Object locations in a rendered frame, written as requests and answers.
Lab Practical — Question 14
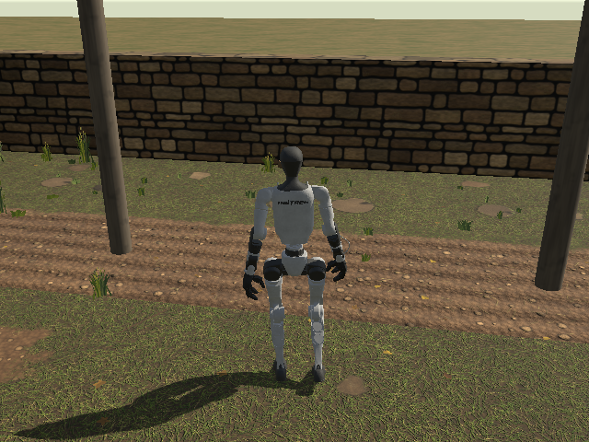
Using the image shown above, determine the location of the robot right forearm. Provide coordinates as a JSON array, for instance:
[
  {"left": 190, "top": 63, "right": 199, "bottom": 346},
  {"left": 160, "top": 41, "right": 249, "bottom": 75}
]
[{"left": 327, "top": 222, "right": 345, "bottom": 262}]

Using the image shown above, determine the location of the left robot hand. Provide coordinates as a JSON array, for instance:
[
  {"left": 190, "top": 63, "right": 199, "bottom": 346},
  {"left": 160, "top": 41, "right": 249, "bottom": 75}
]
[{"left": 243, "top": 273, "right": 265, "bottom": 300}]

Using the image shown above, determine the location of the right robot hand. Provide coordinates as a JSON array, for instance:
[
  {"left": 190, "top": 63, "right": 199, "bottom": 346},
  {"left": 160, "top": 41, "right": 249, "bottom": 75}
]
[{"left": 326, "top": 260, "right": 347, "bottom": 282}]

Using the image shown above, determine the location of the robot torso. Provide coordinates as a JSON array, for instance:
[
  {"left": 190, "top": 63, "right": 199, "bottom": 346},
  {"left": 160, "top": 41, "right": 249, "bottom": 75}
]
[{"left": 271, "top": 181, "right": 315, "bottom": 276}]

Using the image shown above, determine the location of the robot right upper arm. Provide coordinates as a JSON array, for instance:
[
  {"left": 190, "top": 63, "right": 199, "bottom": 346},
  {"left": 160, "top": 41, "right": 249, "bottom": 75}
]
[{"left": 312, "top": 185, "right": 337, "bottom": 236}]

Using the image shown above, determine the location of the left robot thigh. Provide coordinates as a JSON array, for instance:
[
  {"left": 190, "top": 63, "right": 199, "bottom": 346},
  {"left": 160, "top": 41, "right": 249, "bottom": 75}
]
[{"left": 263, "top": 257, "right": 285, "bottom": 323}]

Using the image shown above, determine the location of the robot left forearm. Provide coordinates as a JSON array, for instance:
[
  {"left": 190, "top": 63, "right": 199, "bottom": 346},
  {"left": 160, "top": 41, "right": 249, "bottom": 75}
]
[{"left": 244, "top": 227, "right": 262, "bottom": 275}]

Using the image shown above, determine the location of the robot left upper arm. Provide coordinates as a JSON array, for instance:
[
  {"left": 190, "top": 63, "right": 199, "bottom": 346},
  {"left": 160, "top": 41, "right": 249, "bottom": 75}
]
[{"left": 253, "top": 187, "right": 273, "bottom": 240}]

